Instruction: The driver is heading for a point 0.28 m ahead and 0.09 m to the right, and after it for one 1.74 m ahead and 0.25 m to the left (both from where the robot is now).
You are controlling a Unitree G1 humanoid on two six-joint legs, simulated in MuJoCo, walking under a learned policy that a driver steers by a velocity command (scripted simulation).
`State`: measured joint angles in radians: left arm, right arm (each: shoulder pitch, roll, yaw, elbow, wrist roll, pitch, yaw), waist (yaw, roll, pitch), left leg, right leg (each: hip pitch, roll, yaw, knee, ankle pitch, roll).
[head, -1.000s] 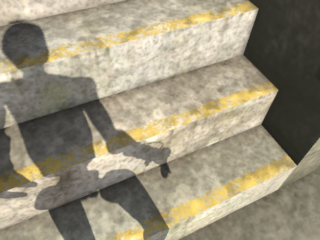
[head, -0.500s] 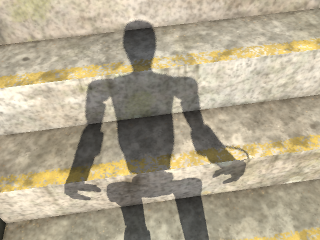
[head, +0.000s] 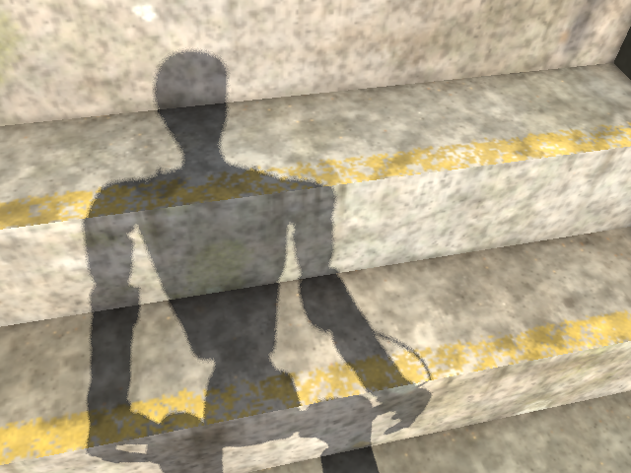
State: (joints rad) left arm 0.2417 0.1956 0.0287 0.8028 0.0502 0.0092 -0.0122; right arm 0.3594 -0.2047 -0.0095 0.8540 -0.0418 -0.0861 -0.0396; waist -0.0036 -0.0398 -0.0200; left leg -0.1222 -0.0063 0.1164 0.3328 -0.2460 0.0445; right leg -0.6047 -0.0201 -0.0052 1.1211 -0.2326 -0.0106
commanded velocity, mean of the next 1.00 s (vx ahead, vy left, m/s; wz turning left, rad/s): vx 0.22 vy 0.00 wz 0.02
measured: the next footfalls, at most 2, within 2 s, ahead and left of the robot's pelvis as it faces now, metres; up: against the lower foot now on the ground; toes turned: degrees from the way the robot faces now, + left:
right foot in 0.12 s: +0.06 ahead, -0.11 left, +0.00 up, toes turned -7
left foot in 0.70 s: +0.26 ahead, +0.09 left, +0.21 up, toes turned +4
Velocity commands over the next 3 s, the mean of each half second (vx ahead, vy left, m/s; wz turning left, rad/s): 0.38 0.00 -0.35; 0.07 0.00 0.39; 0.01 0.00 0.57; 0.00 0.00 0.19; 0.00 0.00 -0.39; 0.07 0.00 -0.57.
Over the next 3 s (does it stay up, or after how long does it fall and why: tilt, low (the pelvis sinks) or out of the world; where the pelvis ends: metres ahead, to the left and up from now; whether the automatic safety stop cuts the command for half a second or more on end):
stays up -0.05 0.28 0.00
